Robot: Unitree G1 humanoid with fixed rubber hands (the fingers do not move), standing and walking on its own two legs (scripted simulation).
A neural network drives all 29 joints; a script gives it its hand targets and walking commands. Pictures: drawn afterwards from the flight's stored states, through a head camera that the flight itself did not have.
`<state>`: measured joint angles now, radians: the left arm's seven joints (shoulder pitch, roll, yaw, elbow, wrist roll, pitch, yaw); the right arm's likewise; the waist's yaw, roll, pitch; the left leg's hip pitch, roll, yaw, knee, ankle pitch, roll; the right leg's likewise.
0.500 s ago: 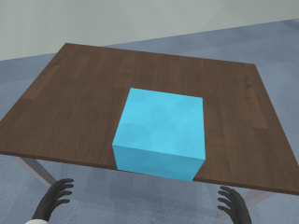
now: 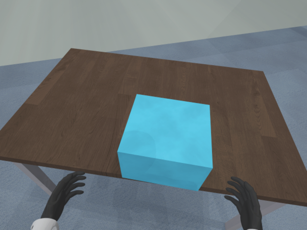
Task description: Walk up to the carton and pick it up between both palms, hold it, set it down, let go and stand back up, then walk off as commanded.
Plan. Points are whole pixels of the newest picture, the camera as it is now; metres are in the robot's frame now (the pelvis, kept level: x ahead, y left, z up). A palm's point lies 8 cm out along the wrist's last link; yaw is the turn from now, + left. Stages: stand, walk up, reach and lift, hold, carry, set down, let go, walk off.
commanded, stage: reach and lift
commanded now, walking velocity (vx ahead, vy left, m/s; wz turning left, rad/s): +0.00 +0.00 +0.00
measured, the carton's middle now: (166, 140) +0.42 +0.00 -0.04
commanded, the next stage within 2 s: none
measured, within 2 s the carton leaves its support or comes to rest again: neither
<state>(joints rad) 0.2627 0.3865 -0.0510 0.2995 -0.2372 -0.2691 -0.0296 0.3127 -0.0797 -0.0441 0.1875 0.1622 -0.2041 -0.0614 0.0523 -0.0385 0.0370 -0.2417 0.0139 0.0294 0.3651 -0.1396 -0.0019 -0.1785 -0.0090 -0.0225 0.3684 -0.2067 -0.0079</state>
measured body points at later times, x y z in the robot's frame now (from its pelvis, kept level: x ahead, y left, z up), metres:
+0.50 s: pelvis +0.01 +0.00 +0.00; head +0.04 +0.01 +0.45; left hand +0.29 +0.25 +0.03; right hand +0.28 -0.21 +0.04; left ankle +0.03 +0.12 -0.75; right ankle -0.01 -0.12 -0.75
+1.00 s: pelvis +0.01 +0.00 +0.00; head +0.04 +0.01 +0.45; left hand +0.38 +0.24 +0.10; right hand +0.36 -0.21 +0.07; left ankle +0.03 +0.12 -0.75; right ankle -0.01 -0.12 -0.75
